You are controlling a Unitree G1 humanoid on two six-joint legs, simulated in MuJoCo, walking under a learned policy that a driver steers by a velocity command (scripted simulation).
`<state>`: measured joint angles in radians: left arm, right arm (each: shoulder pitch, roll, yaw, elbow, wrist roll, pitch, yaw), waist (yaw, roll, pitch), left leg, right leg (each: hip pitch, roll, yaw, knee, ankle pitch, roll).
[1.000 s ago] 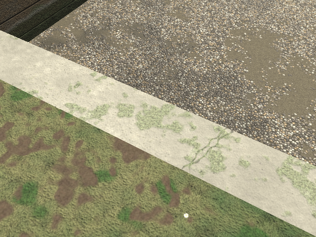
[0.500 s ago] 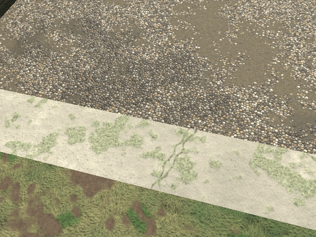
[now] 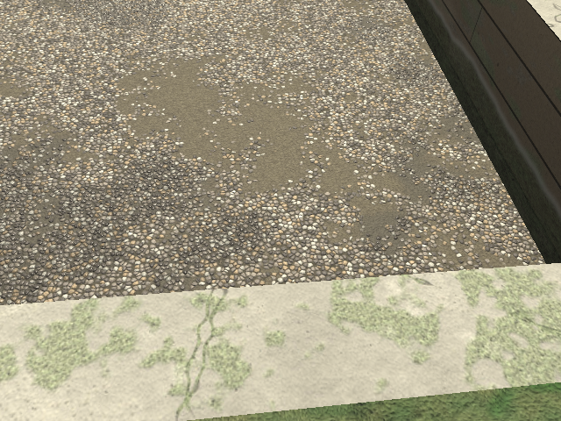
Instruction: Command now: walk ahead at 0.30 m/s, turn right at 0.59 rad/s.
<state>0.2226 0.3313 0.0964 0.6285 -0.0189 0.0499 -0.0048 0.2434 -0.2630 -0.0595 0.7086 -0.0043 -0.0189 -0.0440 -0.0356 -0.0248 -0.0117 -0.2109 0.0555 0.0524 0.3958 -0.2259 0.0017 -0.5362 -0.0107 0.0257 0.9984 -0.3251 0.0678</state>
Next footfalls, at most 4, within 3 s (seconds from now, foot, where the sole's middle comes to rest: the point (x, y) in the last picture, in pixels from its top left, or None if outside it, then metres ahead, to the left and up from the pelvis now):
0.18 right None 0.08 -0.15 -0.78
0.64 left None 0.48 -0.04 -0.78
1.16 right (400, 369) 0.63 -0.32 -0.78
1.58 left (315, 349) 0.68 -0.11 -0.78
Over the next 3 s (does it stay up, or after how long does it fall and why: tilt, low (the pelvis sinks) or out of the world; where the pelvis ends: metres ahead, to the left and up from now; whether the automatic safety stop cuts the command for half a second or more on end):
stays up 0.69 -0.13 0.00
